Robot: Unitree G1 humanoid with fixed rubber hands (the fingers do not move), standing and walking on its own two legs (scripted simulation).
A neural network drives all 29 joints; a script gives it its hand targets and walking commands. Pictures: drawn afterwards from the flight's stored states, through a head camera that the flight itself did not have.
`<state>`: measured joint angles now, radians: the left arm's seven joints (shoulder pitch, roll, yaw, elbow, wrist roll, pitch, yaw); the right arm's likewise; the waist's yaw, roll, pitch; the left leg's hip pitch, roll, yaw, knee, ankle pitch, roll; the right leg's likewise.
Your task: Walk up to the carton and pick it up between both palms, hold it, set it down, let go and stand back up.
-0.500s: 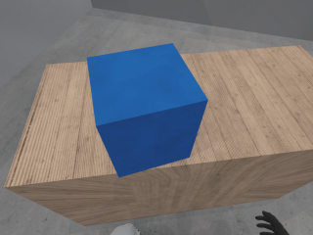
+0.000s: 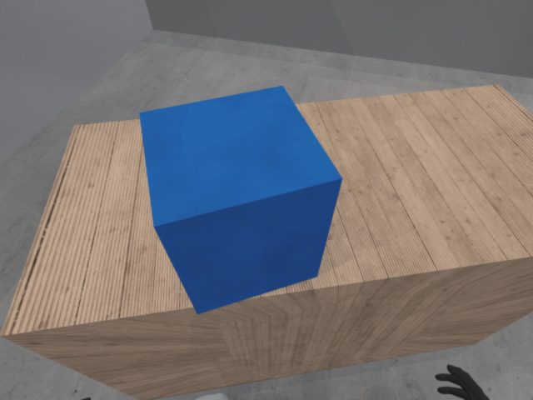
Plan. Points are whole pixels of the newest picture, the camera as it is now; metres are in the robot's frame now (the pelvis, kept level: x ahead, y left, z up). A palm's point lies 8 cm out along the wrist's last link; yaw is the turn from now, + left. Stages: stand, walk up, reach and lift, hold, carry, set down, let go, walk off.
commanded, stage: walk up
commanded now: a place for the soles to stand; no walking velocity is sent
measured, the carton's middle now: (238, 204) +0.38 +0.05 +0.08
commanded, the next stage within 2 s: reach and lift in 0.96 s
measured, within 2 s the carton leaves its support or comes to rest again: neither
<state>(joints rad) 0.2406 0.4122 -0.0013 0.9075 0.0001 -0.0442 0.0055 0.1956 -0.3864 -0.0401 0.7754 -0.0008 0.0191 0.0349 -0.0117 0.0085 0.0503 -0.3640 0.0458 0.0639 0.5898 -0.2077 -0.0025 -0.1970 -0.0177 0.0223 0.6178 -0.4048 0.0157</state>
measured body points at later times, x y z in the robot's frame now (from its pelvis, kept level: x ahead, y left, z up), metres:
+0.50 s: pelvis +0.00 +0.00 +0.00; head +0.02 -0.01 +0.45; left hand +0.09 +0.32 -0.10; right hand +0.12 -0.31 -0.11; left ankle +0.06 +0.13 -0.73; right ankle -0.04 -0.13 -0.73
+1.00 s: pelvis +0.00 +0.00 +0.00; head +0.02 -0.01 +0.45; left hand +0.10 +0.32 -0.10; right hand +0.13 -0.31 -0.11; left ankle +0.06 +0.13 -0.73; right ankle -0.04 -0.13 -0.73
